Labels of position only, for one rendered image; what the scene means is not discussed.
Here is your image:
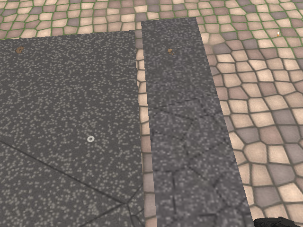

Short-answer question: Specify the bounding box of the right robot hand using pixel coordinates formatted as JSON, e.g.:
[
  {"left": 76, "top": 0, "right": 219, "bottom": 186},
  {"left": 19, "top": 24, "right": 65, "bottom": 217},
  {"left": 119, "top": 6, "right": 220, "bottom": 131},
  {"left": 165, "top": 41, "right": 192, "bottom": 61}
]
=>
[{"left": 253, "top": 217, "right": 301, "bottom": 227}]

